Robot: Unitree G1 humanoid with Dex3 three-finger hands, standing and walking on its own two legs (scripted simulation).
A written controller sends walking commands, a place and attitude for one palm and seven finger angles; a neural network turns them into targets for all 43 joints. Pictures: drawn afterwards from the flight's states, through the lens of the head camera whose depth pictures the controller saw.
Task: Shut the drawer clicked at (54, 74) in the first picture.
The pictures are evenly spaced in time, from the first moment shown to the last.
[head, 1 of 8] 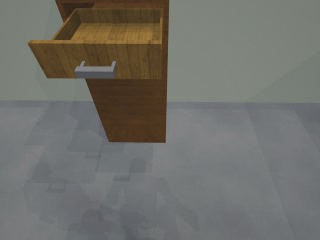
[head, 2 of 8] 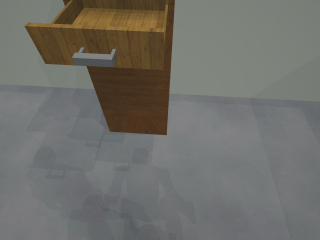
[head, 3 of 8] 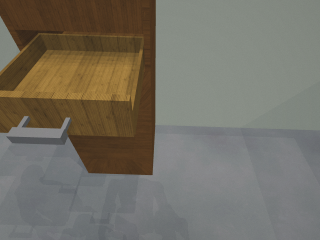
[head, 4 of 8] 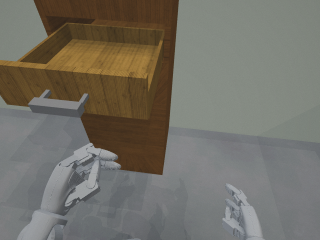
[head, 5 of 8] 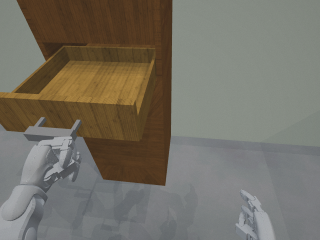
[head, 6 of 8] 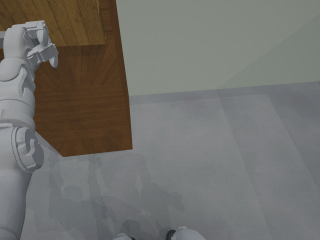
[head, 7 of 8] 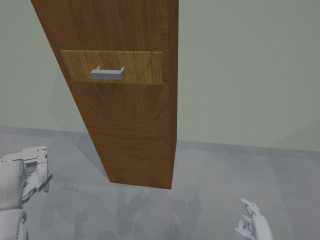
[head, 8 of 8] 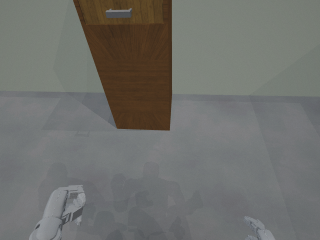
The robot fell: no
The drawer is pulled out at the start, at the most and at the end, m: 0.30 0.30 0.00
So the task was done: yes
